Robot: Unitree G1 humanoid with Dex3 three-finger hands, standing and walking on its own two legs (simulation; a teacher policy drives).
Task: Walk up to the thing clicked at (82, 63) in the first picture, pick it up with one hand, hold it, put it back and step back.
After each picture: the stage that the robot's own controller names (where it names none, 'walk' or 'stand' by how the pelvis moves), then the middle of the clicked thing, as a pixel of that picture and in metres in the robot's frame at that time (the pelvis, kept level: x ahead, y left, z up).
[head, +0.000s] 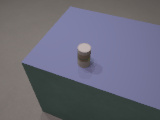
stand; (84, 55) +0.58 +0.01 -0.08
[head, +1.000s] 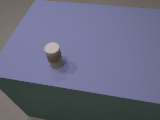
walk; (54, 56) +0.52 +0.16 -0.06
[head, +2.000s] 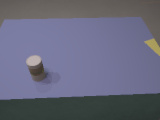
walk; (36, 68) +0.50 +0.22 -0.07
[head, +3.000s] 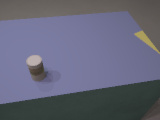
stand; (36, 68) +0.50 +0.22 -0.07
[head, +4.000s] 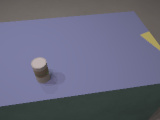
stand; (41, 70) +0.49 +0.21 -0.08
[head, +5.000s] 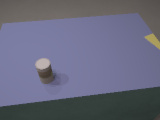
stand; (45, 71) +0.49 +0.19 -0.09
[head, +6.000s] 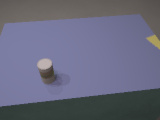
stand; (46, 71) +0.49 +0.18 -0.09
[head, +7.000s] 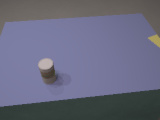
stand; (47, 71) +0.49 +0.18 -0.09
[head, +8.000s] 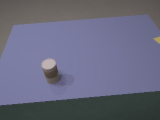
rise first; (50, 71) +0.49 +0.20 -0.08
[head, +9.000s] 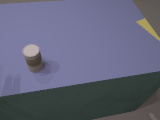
go down; (33, 59) +0.51 +0.17 -0.05
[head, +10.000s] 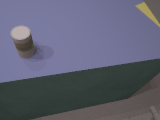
go down; (23, 43) +0.52 +0.18 -0.01
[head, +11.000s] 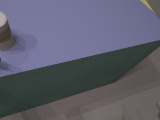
close in; out of the picture +0.51 +0.20 +0.02
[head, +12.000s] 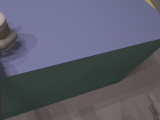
close; out of the picture +0.52 +0.19 +0.03
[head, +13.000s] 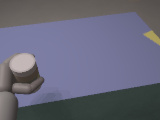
lift; (27, 74) +0.33 +0.17 +0.14
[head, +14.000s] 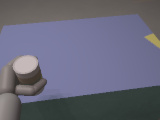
hold; (30, 76) +0.32 +0.17 +0.13
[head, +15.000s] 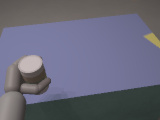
hold; (35, 75) +0.33 +0.16 +0.12
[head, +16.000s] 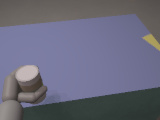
hold; (32, 85) +0.32 +0.17 +0.08
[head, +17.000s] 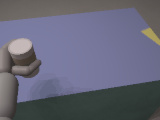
crouch; (25, 59) +0.38 +0.19 +0.13
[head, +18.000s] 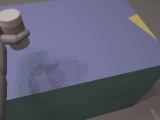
lower; (14, 30) +0.50 +0.19 +0.13
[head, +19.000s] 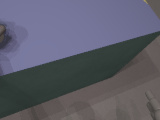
lower; out of the picture +0.54 +0.20 +0.03
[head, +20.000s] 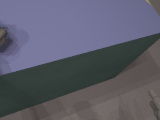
lower; out of the picture +0.53 +0.20 +0.03
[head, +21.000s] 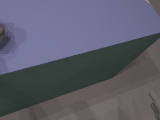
lower; out of the picture +0.53 +0.21 +0.03
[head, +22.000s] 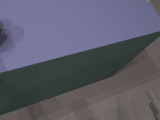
lower; out of the picture +0.54 +0.21 +0.04
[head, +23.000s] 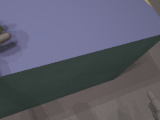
open; out of the picture +0.53 +0.20 +0.03
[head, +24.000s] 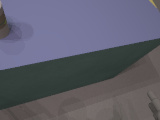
sink last; out of the picture +0.53 +0.20 +0.03
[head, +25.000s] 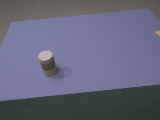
sink last; (48, 64) +0.52 +0.20 -0.03
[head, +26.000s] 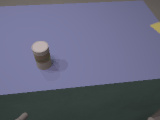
stand; (42, 55) +0.51 +0.19 -0.02
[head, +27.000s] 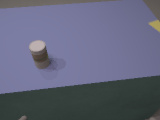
stand; (40, 55) +0.52 +0.20 -0.01
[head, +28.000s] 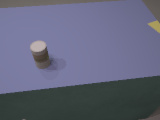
stand; (40, 55) +0.52 +0.19 -0.02
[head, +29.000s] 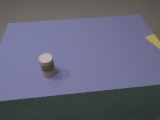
stand; (47, 65) +0.53 +0.19 -0.08
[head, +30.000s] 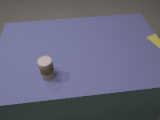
stand; (46, 68) +0.51 +0.19 -0.08
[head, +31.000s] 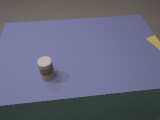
stand; (46, 69) +0.51 +0.19 -0.09
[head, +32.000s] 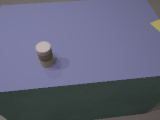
walk; (45, 55) +0.53 +0.18 -0.08
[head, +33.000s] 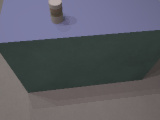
walk; (56, 11) +0.77 +0.15 -0.05
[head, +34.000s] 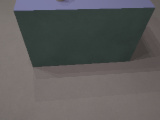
walk; out of the picture +1.13 +0.17 -0.07
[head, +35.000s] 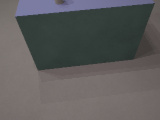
stand; out of the picture +1.15 +0.19 -0.06
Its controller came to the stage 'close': yes
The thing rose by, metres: 0.21
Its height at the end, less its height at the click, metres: +0.00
